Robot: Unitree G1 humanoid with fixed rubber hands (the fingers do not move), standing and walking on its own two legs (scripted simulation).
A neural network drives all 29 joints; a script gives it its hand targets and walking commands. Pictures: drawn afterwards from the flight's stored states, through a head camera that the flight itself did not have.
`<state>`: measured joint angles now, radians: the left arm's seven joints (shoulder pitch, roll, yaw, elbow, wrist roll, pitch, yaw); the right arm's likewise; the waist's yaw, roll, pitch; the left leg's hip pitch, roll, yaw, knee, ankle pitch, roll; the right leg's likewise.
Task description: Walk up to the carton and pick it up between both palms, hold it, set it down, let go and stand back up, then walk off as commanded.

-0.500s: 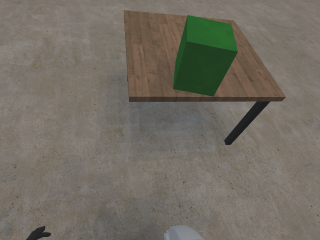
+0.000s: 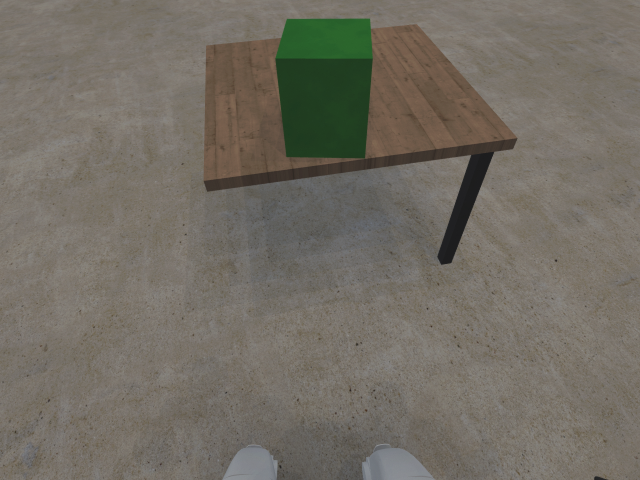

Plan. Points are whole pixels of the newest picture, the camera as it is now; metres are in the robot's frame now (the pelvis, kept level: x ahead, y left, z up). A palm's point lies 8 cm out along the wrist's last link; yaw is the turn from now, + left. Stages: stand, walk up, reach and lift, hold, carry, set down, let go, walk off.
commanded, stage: walk off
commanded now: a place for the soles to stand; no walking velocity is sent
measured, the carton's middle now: (326, 90) +0.98 +0.03 -0.02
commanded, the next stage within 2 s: none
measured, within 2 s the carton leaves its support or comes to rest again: neither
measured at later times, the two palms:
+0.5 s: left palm out of the picture -0.03 +0.23 -0.05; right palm out of the picture -0.18 -0.42 -0.06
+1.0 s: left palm out of the picture -0.16 +0.21 -0.03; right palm out of the picture -0.10 -0.45 -0.08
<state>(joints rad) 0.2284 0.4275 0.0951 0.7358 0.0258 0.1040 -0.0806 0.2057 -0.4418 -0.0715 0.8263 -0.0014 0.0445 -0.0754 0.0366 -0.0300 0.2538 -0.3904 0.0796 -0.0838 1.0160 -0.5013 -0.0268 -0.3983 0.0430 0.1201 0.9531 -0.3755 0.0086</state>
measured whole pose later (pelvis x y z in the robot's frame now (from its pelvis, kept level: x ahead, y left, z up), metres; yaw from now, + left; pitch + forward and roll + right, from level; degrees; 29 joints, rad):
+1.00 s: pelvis -0.16 -0.13 +0.03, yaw -1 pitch -4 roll +0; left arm 0.45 0.40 0.11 0.75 0.03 -0.06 0.02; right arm 0.30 -0.45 -0.07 0.78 -0.03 0.05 0.06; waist 0.04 0.09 0.11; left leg -0.53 -0.06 -0.12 1.03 -0.30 0.05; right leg -0.07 0.04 0.04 0.66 -0.52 -0.03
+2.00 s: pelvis -0.10 +0.00 +0.03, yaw +4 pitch -6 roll +0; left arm 0.19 0.36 0.09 0.75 0.03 0.02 0.02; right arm 0.25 -0.43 -0.08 0.80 -0.01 0.00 0.01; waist -0.02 0.02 0.15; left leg -0.26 -0.07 -0.08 0.73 -0.35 0.03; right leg -0.36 -0.04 0.05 0.73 -0.29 -0.01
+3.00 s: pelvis -0.18 -0.15 +0.05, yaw -1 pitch -4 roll +4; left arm 0.25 0.36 0.09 0.79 0.03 -0.02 0.00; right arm 0.31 -0.42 -0.06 0.85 -0.01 0.03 0.02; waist 0.01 -0.03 0.14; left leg -0.36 -0.05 -0.09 0.88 -0.39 0.00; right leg -0.31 0.11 0.04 0.37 -0.02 -0.09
